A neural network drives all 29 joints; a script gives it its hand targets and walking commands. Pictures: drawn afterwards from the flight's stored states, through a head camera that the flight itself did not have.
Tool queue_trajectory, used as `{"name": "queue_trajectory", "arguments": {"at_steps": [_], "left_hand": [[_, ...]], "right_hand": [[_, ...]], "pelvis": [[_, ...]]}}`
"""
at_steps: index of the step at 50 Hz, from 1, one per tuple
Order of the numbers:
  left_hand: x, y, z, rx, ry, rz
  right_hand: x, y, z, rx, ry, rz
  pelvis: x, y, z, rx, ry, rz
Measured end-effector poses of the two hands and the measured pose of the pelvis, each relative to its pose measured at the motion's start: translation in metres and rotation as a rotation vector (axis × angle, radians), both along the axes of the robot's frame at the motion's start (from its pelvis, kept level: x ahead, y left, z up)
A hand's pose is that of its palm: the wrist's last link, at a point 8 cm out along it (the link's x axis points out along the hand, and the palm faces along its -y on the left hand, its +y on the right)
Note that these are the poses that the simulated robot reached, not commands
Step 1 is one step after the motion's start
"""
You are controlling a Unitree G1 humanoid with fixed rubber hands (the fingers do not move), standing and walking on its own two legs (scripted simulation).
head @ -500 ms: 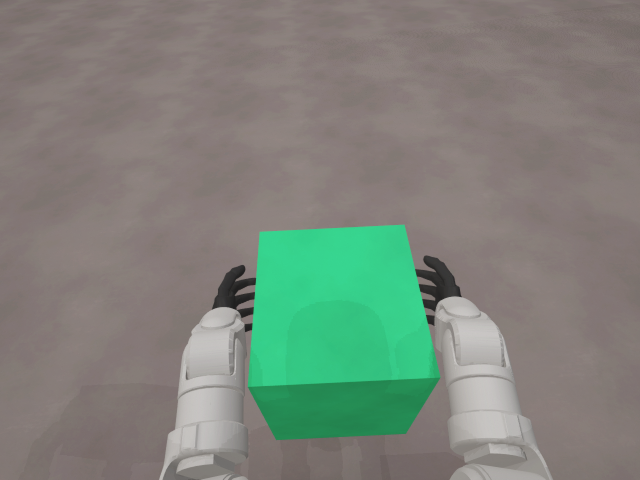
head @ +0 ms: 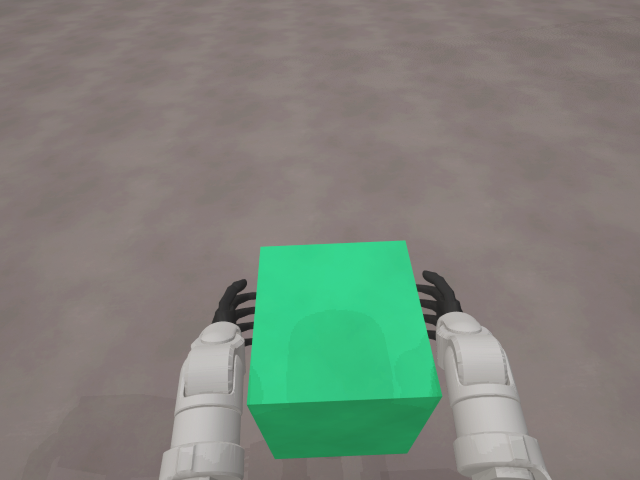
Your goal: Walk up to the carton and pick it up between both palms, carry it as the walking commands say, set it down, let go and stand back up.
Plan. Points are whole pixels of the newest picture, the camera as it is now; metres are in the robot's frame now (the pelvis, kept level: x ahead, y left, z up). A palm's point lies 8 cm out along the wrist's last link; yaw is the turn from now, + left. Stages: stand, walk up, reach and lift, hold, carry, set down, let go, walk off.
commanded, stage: hold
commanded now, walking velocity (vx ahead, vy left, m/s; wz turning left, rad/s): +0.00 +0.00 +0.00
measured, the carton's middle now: (337, 354) +0.29 +0.00 -0.03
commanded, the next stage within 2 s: carry in 0.34 s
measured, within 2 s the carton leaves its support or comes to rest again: neither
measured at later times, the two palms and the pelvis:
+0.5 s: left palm (245, 328) +0.29 +0.12 +0.05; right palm (470, 327) +0.28 -0.17 +0.05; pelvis -0.01 -0.01 -0.02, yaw -6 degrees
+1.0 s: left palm (365, 346) +0.24 -0.03 +0.07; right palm out of the picture +0.13 -0.30 +0.08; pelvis -0.03 -0.08 -0.01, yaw -24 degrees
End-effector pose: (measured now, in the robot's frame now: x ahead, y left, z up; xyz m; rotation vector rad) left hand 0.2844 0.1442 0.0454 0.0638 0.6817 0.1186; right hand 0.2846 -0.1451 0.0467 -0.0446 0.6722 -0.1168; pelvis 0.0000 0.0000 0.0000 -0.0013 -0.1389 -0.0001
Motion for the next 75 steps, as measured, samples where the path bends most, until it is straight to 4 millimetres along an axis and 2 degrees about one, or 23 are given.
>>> {"name": "queue_trajectory", "arguments": {"at_steps": [16,22,25,29,33,36,40,44,47,51,55,58,61,64,69,75], "left_hand": [[-0.009,0.001,0.001,-0.005,-0.002,0.0],[-0.001,-0.006,0.0,-0.023,-0.032,-0.002],[0.005,-0.024,0.005,-0.044,-0.061,-0.018],[0.011,-0.065,0.016,-0.072,-0.115,-0.048],[0.012,-0.11,0.018,-0.068,-0.103,-0.135],[0.004,-0.134,0.018,-0.072,-0.066,-0.198],[-0.009,-0.15,0.018,-0.087,-0.039,-0.248],[-0.022,-0.154,0.015,-0.122,-0.027,-0.259],[-0.033,-0.161,0.019,-0.123,0.0,-0.271],[-0.042,-0.183,0.027,-0.129,0.019,-0.313],[-0.048,-0.221,0.035,-0.125,0.001,-0.38],[-0.055,-0.262,0.035,-0.117,-0.012,-0.44],[-0.067,-0.307,0.027,-0.101,-0.03,-0.507],[-0.082,-0.338,0.016,-0.069,0.001,-0.563],[-0.107,-0.353,0.006,-0.064,0.035,-0.578],[-0.126,-0.347,0.01,-0.112,0.017,-0.537]], "right_hand": [[-0.01,0.001,0.001,0.01,-0.002,-0.012],[-0.006,-0.006,0.001,-0.007,-0.032,-0.015],[-0.009,-0.024,0.005,0.003,-0.061,-0.051],[-0.019,-0.063,0.011,0.052,-0.118,-0.139],[-0.046,-0.105,0.01,0.085,-0.114,-0.249],[-0.071,-0.124,0.014,0.091,-0.085,-0.322],[-0.098,-0.136,0.02,0.078,-0.063,-0.381],[-0.117,-0.139,0.025,0.05,-0.055,-0.4],[-0.134,-0.143,0.027,0.052,-0.03,-0.419],[-0.158,-0.159,0.033,0.049,-0.016,-0.466],[-0.182,-0.189,0.038,0.052,-0.038,-0.531],[-0.205,-0.221,0.034,0.059,-0.056,-0.588],[-0.23,-0.258,0.021,0.073,-0.079,-0.652],[-0.255,-0.281,0.01,0.104,-0.052,-0.71],[-0.284,-0.294,0.003,0.112,-0.02,-0.731],[-0.293,-0.295,0.017,0.066,-0.038,-0.69]], "pelvis": [[-0.01,0.002,-0.002,0.0,-0.017,0.002],[-0.011,-0.004,-0.013,0.019,0.104,-0.063],[-0.013,-0.014,-0.017,0.018,0.144,-0.109],[-0.013,-0.034,-0.028,0.016,0.18,-0.166],[-0.015,-0.05,-0.03,0.018,0.208,-0.183],[-0.018,-0.057,-0.026,0.033,0.22,-0.211],[-0.021,-0.063,-0.024,0.037,0.231,-0.259],[-0.023,-0.067,-0.026,0.035,0.233,-0.308],[-0.025,-0.073,-0.02,0.018,0.221,-0.368],[-0.03,-0.087,-0.012,-0.002,0.199,-0.427],[-0.04,-0.107,-0.011,-0.014,0.196,-0.488],[-0.05,-0.129,-0.017,-0.005,0.2,-0.537],[-0.063,-0.153,-0.03,0.005,0.202,-0.569],[-0.077,-0.166,-0.033,0.027,0.206,-0.586],[-0.099,-0.178,-0.031,0.043,0.198,-0.612],[-0.115,-0.188,-0.028,0.043,0.201,-0.616]]}}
